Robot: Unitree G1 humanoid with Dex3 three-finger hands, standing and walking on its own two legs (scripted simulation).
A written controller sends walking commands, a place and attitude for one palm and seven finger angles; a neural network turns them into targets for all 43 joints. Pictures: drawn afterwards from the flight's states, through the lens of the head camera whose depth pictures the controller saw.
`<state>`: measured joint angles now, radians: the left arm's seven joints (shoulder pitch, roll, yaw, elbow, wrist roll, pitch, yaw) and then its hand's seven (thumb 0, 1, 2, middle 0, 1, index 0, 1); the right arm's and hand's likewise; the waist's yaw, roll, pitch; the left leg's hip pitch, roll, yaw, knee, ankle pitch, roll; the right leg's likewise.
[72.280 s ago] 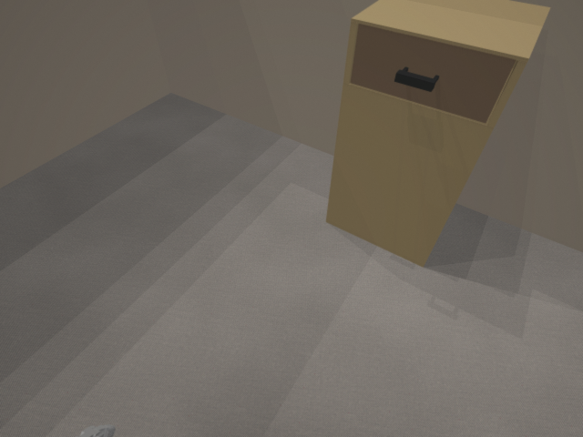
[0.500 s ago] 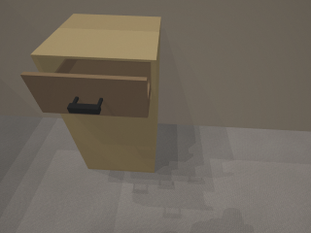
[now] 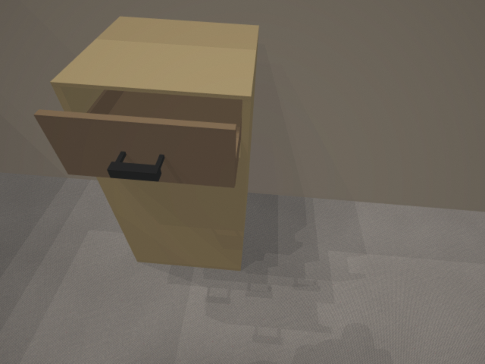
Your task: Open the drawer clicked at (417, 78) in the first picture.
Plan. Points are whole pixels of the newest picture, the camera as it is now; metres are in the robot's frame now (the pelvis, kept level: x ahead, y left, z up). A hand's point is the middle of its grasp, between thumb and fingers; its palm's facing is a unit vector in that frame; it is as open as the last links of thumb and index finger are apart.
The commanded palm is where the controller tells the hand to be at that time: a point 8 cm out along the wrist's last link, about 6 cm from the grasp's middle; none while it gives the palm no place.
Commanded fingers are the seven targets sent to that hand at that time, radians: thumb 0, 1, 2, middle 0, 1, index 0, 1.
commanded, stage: look again from close up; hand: left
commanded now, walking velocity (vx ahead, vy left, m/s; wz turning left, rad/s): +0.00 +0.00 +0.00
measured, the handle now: (138, 164) +0.50 +0.27 +0.02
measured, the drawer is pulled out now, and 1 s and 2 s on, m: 0.12 0.12 0.12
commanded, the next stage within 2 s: raise the hand with hooked fingers in 0.16 s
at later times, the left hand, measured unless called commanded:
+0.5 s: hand (123, 324) +0.19 +0.21 -0.04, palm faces -0.03 -0.48 -0.88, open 7.6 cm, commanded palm +0.13 +0.22 -0.03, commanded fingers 0.00 0.60 0.77 -0.22 -0.50 -0.22 -0.50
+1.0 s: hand (120, 299) +0.21 +0.21 +0.00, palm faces +0.05 -0.11 -0.99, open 10.4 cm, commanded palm +0.18 +0.22 +0.06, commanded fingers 0.00 0.01 0.52 -0.26 -0.87 -0.26 -0.87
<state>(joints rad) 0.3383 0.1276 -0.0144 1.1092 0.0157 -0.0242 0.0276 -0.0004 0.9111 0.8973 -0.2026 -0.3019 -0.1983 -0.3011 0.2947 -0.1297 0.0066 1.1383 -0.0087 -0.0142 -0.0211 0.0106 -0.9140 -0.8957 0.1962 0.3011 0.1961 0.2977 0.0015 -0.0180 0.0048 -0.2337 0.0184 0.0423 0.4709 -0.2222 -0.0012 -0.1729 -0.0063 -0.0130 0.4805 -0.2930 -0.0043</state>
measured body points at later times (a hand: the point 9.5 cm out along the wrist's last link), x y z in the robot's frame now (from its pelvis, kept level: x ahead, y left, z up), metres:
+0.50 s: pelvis -0.01 +0.01 -0.02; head -0.01 -0.02 +0.43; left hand +0.19 +0.23 +0.01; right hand +0.14 -0.25 -0.12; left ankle +0.02 +0.12 -0.74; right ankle -0.02 -0.12 -0.74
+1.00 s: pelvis -0.01 -0.02 -0.03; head +0.01 -0.05 +0.42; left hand +0.21 +0.21 +0.06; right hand +0.21 -0.20 -0.13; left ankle +0.02 +0.12 -0.74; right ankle -0.02 -0.12 -0.74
